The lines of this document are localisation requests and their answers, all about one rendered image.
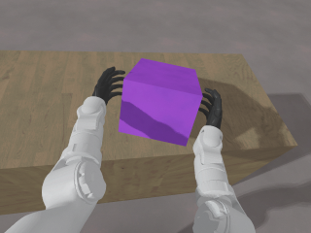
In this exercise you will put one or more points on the right robot hand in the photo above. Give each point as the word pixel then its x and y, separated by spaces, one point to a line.
pixel 215 114

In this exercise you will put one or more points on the pedestal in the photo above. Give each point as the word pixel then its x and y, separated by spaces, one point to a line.
pixel 41 91

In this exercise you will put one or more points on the robot left forearm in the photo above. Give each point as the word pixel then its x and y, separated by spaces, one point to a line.
pixel 87 135

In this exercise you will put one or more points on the left robot hand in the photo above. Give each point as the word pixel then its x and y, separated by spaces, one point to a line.
pixel 104 84

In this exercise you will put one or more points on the robot left upper arm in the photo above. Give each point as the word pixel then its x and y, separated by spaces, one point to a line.
pixel 70 194

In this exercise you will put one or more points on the robot right upper arm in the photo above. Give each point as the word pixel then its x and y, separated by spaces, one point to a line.
pixel 215 216

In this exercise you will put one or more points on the carton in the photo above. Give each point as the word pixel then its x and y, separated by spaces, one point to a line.
pixel 160 101

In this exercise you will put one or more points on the robot right forearm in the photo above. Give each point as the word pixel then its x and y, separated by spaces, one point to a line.
pixel 209 169

